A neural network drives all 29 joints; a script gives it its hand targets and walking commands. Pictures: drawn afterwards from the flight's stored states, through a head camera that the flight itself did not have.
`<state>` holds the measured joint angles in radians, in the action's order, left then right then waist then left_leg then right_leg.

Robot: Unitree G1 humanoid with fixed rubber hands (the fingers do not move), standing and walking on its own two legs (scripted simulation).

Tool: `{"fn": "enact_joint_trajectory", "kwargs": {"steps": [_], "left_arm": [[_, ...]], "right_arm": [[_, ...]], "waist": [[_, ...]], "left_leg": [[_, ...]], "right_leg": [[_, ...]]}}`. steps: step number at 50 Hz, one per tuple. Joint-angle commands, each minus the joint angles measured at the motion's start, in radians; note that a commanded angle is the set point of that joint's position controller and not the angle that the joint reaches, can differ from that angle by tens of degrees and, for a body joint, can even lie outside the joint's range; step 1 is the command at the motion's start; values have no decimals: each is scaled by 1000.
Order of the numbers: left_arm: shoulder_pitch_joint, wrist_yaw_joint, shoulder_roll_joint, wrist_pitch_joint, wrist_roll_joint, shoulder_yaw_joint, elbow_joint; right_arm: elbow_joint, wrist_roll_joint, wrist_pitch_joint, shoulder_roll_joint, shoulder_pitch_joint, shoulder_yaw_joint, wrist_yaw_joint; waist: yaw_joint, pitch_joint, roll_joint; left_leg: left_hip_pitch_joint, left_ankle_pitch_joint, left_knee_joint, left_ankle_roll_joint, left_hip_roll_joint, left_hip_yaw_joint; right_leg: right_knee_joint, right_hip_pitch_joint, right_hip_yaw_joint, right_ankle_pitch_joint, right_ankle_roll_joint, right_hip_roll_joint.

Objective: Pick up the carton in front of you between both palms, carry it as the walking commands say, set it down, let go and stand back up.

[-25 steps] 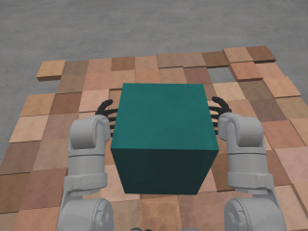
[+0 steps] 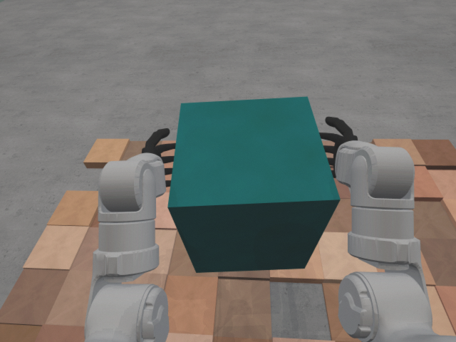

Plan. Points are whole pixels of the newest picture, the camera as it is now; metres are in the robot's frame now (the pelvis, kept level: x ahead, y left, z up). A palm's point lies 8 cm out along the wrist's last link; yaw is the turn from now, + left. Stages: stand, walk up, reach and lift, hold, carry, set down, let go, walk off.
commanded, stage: carry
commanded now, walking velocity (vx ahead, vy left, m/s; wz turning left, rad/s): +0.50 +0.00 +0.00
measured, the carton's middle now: (247, 191) +0.38 +0.02 +0.09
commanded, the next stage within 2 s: none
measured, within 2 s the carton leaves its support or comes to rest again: neither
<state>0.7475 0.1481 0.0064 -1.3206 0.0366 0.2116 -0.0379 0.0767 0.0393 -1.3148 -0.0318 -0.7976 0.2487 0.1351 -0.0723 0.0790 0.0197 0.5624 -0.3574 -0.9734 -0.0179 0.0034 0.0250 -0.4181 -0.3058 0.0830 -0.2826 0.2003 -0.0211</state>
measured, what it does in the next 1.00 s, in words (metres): walks ahead: left foot, then right foot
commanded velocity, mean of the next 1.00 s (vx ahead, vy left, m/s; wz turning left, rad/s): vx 0.50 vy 0.00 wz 0.00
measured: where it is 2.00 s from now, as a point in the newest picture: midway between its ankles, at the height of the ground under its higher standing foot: (258, 194)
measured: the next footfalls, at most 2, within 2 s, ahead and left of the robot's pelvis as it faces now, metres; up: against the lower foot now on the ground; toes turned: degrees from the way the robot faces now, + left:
left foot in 0.22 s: +0.31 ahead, +0.13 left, -0.02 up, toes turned +1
right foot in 0.64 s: +0.58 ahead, -0.10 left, +0.01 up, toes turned -2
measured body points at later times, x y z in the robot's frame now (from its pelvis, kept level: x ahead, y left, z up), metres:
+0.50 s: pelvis +0.31 +0.05 -0.02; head +0.34 +0.08 +0.43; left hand +0.61 +0.18 +0.02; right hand +0.59 -0.12 +0.04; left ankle +0.27 +0.12 -0.77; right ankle +0.35 -0.09 -0.70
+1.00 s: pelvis +0.58 -0.03 -0.01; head +0.57 -0.03 +0.44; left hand +0.91 +0.17 +0.12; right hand +0.95 -0.13 +0.12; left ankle +0.69 +0.08 -0.72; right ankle +0.53 -0.10 -0.75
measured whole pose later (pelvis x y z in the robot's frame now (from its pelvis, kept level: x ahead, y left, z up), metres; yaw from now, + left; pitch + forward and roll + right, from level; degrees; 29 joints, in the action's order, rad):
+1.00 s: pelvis +0.58 -0.03 -0.01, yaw +2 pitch +5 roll +0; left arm 0.56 0.13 0.00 -1.18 0.03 0.13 -0.06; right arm 0.03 0.09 -1.19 0.03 -0.56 0.18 0.10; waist -0.10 0.12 0.00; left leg 0.59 -0.27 -0.67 0.00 0.01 0.08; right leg -0.32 -0.15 0.05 -0.65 0.08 -0.06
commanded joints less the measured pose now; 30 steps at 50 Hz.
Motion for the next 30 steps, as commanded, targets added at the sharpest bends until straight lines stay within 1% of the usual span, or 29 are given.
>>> {"fn": "enact_joint_trajectory", "kwargs": {"steps": [1,3,6,8,9,10,11,12,13,14,15,16,17,18,19,20,21,22,23,24,25,26,27,29,30], "left_arm": [[800,-257,1009,2,-471,-576,107],[786,-268,1037,-3,-463,-561,55],[756,-281,1080,2,-440,-549,-3],[717,-284,1108,8,-423,-550,-20],[691,-285,1123,10,-413,-551,-24],[659,-284,1134,12,-400,-550,-28],[628,-283,1136,15,-382,-551,-23],[606,-283,1141,14,-368,-554,-32],[578,-284,1170,9,-360,-557,-42],[533,-286,1170,12,-351,-564,-50],[515,-288,1211,22,-360,-580,-27],[481,-286,1237,38,-357,-591,19],[448,-279,1252,54,-348,-608,76],[407,-271,1269,69,-341,-634,125],[355,-261,1277,86,-331,-662,167],[282,-252,1277,105,-315,-691,200],[188,-243,1267,122,-293,-718,232],[137,-236,1254,142,-270,-747,266],[64,-233,1234,158,-248,-772,287],[10,-231,1206,169,-234,-789,319],[-32,-232,1186,177,-230,-816,358],[-69,-241,1210,179,-246,-833,362],[-96,-249,1197,184,-257,-838,379],[-129,-265,1157,185,-273,-851,389],[-138,-273,1133,182,-279,-855,386]], "right_arm": [[-4,-328,-14,1008,-603,-540,-187],[33,-306,-20,1023,-586,-523,-189],[65,-291,-21,1058,-563,-511,-205],[67,-294,-21,1088,-547,-512,-223],[71,-299,-20,1104,-531,-513,-234],[81,-307,-18,1123,-499,-517,-245],[80,-313,-12,1141,-470,-523,-259],[85,-308,-6,1145,-436,-517,-271],[90,-299,2,1135,-405,-511,-275],[71,-302,10,1157,-363,-505,-280],[5,-299,21,1165,-361,-515,-286],[-74,-309,31,1197,-361,-541,-294],[-145,-322,43,1226,-357,-568,-301],[-210,-336,55,1240,-346,-593,-306],[-257,-351,66,1250,-309,-625,-312],[-292,-362,79,1254,-253,-661,-318],[-330,-361,90,1251,-163,-708,-319],[-350,-360,103,1240,-103,-737,-324],[-368,-360,117,1230,-30,-770,-330],[-361,-371,128,1251,37,-794,-340],[-361,-371,143,1242,104,-811,-348],[-366,-370,152,1221,143,-817,-351],[-376,-373,156,1207,174,-834,-352],[-395,-368,165,1167,205,-857,-352],[-403,-364,166,1143,207,-866,-349]], "waist": [[-9,373,-162],[-9,343,-168],[2,304,-161],[35,293,-158],[61,298,-150],[87,331,-123],[110,370,-67],[121,388,72],[101,418,254],[111,404,264],[106,409,238],[93,426,181],[89,416,157],[90,418,157],[92,423,155],[96,425,147],[98,434,157],[101,441,161],[102,447,167],[104,437,170],[103,437,181],[103,409,173],[104,378,171],[106,304,152],[106,267,155]], "left_leg": [[163,95,128,21,32,-6],[131,199,235,20,44,-5],[-6,360,419,16,31,29],[-134,427,480,14,33,69],[-214,448,523,14,33,96],[-367,469,591,20,6,141],[-541,435,609,38,15,140],[-744,587,510,20,130,-8],[-876,725,489,-45,283,-298],[-841,562,575,-61,303,-425],[-838,463,630,-104,332,-491],[-817,413,653,-119,333,-469],[-763,447,669,-122,307,-414],[-738,476,677,-125,282,-336],[-738,506,674,-127,262,-277],[-744,528,679,-127,244,-232],[-771,569,677,-133,236,-213],[-803,632,661,-136,221,-182],[-823,673,646,-142,217,-162],[-836,704,633,-142,200,-137],[-825,696,621,-153,197,-118],[-762,618,630,-170,191,-108],[-744,603,631,-179,193,-106],[-684,561,639,-185,191,-86],[-663,545,653,-178,202,-84]], "right_leg": [[99,433,-262,278,22,248],[90,401,-212,315,7,227],[82,334,-122,399,-42,186],[61,298,-88,446,-72,192],[2,287,-53,498,-92,184],[-128,257,8,553,-126,148],[-319,174,51,477,-158,103],[-493,-49,37,164,-188,64],[-632,-250,-10,-198,-222,-1],[-686,-313,-37,-257,-227,-3],[-733,-371,-51,-224,-237,13],[-739,-391,-78,-154,-245,52],[-705,-378,-80,-107,-253,75],[-650,-364,-82,-80,-260,95],[-605,-355,-75,-76,-263,99],[-545,-357,-63,-61,-265,94],[-505,-371,-48,-51,-264,84],[-483,-393,-30,-12,-261,73],[-460,-411,-16,3,-257,68],[-457,-436,-7,55,-255,65],[-441,-431,-1,76,-250,67],[-390,-405,-6,111,-251,77],[-366,-406,2,133,-248,83],[-251,-381,13,172,-241,84],[-185,-358,14,176,-233,89]]}}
